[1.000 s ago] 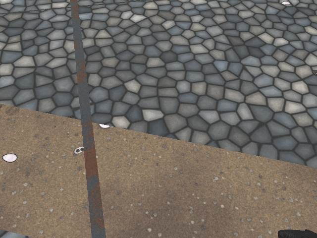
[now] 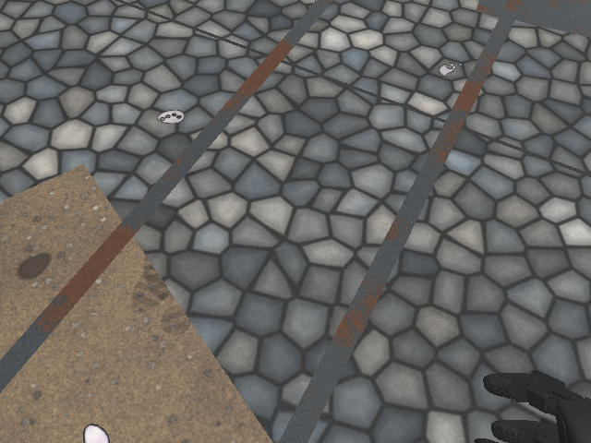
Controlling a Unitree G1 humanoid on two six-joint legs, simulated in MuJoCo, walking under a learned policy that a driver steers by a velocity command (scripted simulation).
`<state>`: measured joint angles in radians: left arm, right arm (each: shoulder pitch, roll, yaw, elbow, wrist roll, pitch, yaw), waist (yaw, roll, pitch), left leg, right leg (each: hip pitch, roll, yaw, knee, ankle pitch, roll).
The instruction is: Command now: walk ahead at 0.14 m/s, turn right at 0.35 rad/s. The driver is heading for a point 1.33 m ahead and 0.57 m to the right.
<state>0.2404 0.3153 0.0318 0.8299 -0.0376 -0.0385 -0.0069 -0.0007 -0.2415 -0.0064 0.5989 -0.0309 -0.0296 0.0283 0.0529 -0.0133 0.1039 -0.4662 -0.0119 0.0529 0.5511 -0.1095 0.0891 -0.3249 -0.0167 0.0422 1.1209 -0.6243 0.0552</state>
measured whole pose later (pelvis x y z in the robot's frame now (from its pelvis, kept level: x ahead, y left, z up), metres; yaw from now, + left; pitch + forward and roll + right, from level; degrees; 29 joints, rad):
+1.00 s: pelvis +0.10 -0.05 +0.02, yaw -42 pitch +1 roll -1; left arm 0.15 0.34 0.07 0.63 -0.01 0.05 0.03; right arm 0.16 -0.26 -0.05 0.77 -0.01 0.00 -0.02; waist -0.03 -0.05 0.05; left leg -0.26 -0.02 -0.05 0.45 -0.22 0.02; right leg -0.43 0.08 0.16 1.03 -0.48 0.08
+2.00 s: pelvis +0.16 -0.06 +0.01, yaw -4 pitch +1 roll -1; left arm 0.14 0.31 0.08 0.70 0.00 -0.03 0.00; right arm 0.13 -0.32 -0.06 0.58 0.01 0.06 -0.03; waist 0.01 0.01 0.03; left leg -0.27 -0.17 -0.30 0.57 -0.29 0.05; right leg -0.31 0.04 0.08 0.54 -0.21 0.04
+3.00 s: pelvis +0.35 -0.29 -0.02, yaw -41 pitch +0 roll +0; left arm 0.19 0.29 0.04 0.67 -0.02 -0.05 -0.06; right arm 0.37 -0.30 -0.04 0.79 0.06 -0.10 -0.01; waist -0.04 0.02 0.08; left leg -0.25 0.12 -0.06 1.32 -0.35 0.03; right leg -0.45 0.05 -0.10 0.74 -0.29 -0.09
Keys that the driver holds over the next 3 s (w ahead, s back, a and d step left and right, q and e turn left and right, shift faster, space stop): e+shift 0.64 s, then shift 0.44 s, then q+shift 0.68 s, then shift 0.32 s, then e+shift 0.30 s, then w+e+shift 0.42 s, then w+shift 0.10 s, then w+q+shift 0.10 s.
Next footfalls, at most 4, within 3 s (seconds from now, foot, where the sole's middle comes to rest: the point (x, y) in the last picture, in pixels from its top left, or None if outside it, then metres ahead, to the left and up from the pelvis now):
0.32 right None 0.07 -0.17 -0.76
0.80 left None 0.22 0.00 -0.76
1.14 right None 0.02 -0.17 -0.76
1.48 left None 0.20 0.02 -0.76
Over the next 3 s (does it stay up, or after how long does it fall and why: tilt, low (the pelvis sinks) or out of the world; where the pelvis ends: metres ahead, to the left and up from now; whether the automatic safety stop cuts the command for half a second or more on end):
stays up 0.35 -0.29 -0.02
